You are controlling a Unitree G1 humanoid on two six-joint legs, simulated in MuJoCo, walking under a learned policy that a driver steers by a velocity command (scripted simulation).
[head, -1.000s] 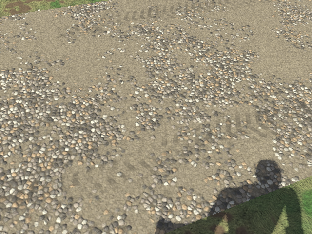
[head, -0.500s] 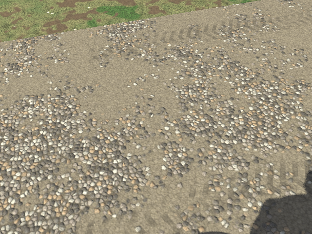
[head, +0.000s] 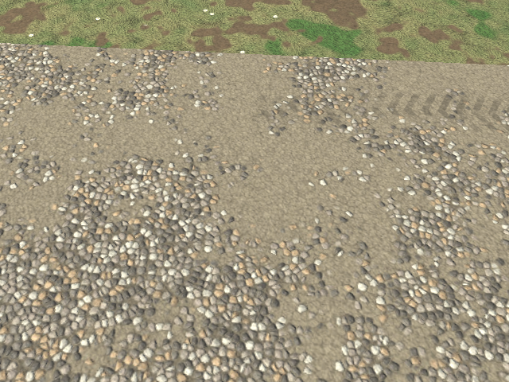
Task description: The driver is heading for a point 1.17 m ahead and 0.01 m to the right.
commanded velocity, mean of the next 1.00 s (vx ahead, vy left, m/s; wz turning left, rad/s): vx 0.50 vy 0.00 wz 0.25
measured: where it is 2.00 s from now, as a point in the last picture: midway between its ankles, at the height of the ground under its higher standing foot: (235, 204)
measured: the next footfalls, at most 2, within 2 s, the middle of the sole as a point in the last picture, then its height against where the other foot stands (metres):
right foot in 0.32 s outside the picture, level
left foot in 0.84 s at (205, 341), level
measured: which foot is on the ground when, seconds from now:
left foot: down 0.00-0.34, up 0.36-0.82, down 0.84-1.00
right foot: up 0.00-0.30, down 0.32-0.84, up 0.86-1.00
